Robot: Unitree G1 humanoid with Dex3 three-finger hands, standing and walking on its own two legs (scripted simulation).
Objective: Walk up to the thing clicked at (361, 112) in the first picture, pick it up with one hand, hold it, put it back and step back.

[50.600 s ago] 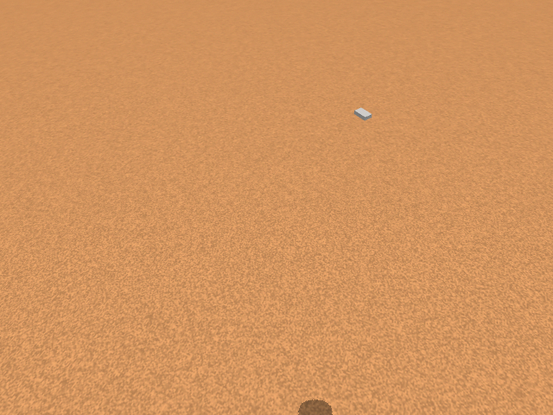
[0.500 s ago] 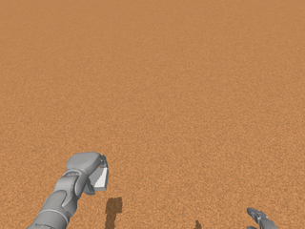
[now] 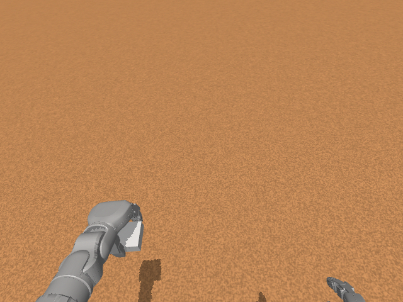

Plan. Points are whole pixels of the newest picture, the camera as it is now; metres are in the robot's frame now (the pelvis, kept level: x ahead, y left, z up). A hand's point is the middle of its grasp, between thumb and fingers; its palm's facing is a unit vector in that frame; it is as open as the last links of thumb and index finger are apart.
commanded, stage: crouch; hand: left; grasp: from above
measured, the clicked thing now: (120, 237) +0.30 +0.24 -0.08
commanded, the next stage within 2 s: none
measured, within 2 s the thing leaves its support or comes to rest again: neither
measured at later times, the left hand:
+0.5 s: hand (127, 246) +0.29 +0.23 -0.12, palm faces -0.47 +0.00 -0.88, open 8.8 cm
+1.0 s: hand (151, 254) +0.36 +0.23 -0.37, palm faces -0.45 +0.02 -0.89, open 8.8 cm
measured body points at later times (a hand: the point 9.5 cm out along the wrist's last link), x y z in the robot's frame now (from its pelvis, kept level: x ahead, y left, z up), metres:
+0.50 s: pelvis -0.01 +0.00 -0.03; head +0.05 +0.00 +0.42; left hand +0.31 +0.23 -0.07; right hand +0.11 -0.27 -0.14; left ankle +0.01 +0.13 -0.74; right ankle +0.01 -0.14 -0.74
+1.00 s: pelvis -0.06 +0.01 -0.23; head +0.12 +0.03 +0.18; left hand +0.38 +0.23 -0.32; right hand -0.02 -0.27 -0.36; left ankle +0.01 +0.13 -0.74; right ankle +0.01 -0.14 -0.74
